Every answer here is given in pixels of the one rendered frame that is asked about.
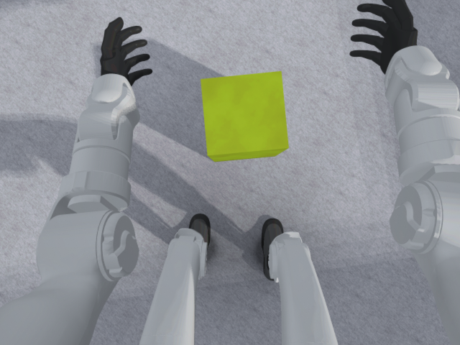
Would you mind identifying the robot left hand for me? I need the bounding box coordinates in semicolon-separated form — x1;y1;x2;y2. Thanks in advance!
100;17;152;86

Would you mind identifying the carton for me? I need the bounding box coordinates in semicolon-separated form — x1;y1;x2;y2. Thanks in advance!
201;71;289;162

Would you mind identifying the robot right upper arm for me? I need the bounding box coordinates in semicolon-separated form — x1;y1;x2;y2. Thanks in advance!
390;180;460;345

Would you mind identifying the right robot forearm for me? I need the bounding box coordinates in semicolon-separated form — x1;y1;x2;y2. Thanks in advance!
384;45;460;186

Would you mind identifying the robot left upper arm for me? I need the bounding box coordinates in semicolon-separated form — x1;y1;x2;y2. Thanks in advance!
0;210;139;345

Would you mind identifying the robot right foot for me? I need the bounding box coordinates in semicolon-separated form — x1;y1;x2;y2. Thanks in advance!
262;218;283;281

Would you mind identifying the right robot thigh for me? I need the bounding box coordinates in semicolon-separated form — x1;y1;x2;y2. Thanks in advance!
270;239;338;345

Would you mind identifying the robot right hand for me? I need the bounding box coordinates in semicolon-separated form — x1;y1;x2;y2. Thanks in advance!
349;0;418;74

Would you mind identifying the left robot forearm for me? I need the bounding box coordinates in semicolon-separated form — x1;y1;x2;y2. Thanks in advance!
36;73;140;272

